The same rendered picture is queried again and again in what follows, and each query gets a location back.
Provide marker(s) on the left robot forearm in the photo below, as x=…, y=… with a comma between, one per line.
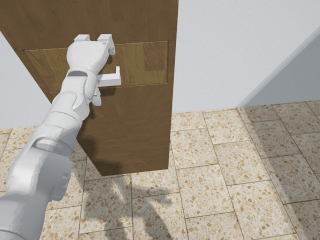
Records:
x=59, y=129

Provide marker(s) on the cabinet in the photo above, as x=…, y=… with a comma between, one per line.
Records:
x=130, y=132

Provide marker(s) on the handle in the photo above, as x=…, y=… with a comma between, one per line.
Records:
x=113, y=79

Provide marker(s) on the robot left upper arm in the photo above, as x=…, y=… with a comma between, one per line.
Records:
x=41, y=177

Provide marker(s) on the robot left hand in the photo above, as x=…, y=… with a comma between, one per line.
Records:
x=91, y=55

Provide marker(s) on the drawer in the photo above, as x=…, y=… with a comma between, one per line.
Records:
x=140, y=63

